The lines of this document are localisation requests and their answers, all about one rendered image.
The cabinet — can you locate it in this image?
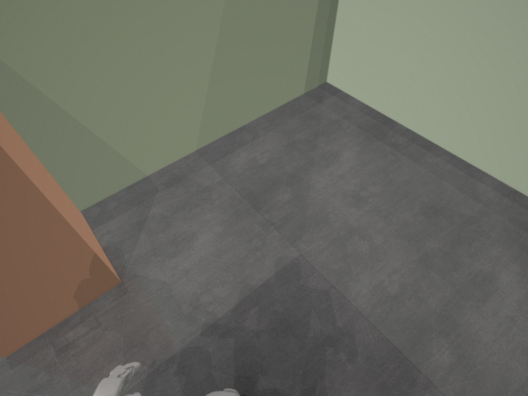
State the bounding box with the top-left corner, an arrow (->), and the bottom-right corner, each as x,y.
0,111 -> 121,358

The left robot hand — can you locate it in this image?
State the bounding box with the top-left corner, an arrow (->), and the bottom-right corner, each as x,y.
93,362 -> 141,396

